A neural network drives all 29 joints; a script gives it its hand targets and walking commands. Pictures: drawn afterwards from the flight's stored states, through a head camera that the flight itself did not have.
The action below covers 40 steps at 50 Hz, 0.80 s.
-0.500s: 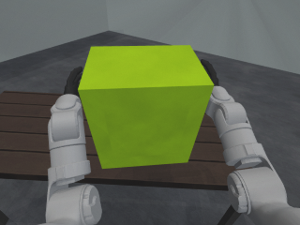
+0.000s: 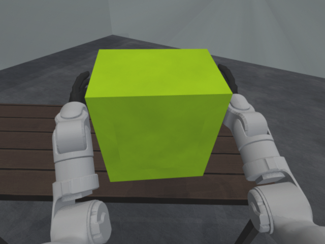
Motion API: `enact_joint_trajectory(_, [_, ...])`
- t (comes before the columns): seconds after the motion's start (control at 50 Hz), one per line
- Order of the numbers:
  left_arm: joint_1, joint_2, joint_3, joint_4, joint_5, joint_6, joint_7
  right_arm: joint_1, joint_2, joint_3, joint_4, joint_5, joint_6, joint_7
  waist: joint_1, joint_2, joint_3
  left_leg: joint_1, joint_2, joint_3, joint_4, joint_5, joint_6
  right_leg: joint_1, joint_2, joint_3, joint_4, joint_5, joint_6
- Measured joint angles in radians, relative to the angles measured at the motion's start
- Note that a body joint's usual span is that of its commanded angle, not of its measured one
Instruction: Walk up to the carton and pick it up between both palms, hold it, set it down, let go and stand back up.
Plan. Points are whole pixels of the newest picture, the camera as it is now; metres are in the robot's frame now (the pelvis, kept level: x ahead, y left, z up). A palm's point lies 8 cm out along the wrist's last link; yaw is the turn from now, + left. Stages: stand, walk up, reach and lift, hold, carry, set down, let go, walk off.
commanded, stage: hold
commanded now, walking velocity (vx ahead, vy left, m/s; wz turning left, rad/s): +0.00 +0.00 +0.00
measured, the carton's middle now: (156, 118) +0.37 +0.00 +0.18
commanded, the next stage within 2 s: none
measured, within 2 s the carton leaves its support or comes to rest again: neither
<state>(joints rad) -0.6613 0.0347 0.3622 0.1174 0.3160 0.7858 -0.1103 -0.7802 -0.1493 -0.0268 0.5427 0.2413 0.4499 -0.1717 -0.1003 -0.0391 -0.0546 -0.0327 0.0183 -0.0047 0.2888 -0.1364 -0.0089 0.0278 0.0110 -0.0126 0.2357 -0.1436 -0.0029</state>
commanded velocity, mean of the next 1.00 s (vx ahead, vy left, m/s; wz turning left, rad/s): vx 0.00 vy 0.00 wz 0.00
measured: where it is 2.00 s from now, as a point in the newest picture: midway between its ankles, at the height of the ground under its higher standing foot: outside the picture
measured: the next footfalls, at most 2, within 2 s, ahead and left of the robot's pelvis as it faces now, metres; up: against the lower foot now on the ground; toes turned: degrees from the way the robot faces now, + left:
none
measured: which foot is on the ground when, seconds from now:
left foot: down 0.00-1.00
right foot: down 0.00-1.00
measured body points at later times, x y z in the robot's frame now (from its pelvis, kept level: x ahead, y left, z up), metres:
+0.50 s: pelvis +0.00 +0.00 +0.00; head -0.07 +0.02 +0.44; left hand +0.36 +0.19 +0.22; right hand +0.38 -0.16 +0.24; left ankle +0.02 +0.12 -0.75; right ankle +0.00 -0.12 -0.75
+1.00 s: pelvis +0.00 +0.00 +0.00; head -0.07 +0.02 +0.44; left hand +0.36 +0.19 +0.22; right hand +0.38 -0.16 +0.24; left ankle +0.02 +0.12 -0.75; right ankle +0.00 -0.12 -0.75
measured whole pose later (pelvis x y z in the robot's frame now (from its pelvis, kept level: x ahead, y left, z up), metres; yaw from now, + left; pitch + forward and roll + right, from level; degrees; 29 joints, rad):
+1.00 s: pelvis +0.00 +0.00 +0.00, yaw +1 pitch -7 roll -1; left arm -0.66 0.04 0.36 0.13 0.31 0.79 -0.11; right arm -0.79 -0.13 -0.05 0.56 0.23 0.45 -0.16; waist -0.09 -0.05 -0.05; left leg -0.04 0.01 -0.02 0.29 -0.13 -0.01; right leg 0.03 0.01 -0.03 0.24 -0.15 -0.01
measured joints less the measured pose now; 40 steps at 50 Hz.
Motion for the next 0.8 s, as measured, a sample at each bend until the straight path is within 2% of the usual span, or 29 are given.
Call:
enact_joint_trajectory(0.24, [-0.002, 0.018, -0.008, 0.006, -0.006, 0.005, -0.004, -0.008, 0.029, -0.040, 0.006, -0.026, 0.006, 0.008, -0.003, -0.015, 0.000, -0.009, -0.003, -0.012, -0.004, 0.009, -0.002, -0.008, -0.003, -0.013, 0.003, -0.001, -0.002])
enact_joint_trajectory(0.44, [0.017, -0.002, 0.001, -0.017, -0.004, 0.019, 0.002, 0.005, 0.010, -0.006, 0.001, -0.003, 0.010, 0.005, 0.015, -0.012, 0.014, 0.004, -0.003, -0.011, 0.005, 0.001, -0.001, 0.010, -0.001, -0.013, 0.005, -0.004, -0.002])
enact_joint_trajectory(0.8, [-0.011, 0.010, -0.005, 0.019, -0.006, 0.010, 0.004, -0.012, 0.016, -0.030, 0.022, -0.022, 0.004, 0.012, 0.008, -0.010, 0.014, -0.006, -0.005, -0.017, 0.003, 0.009, -0.001, 0.000, -0.003, -0.020, 0.007, -0.002, -0.002])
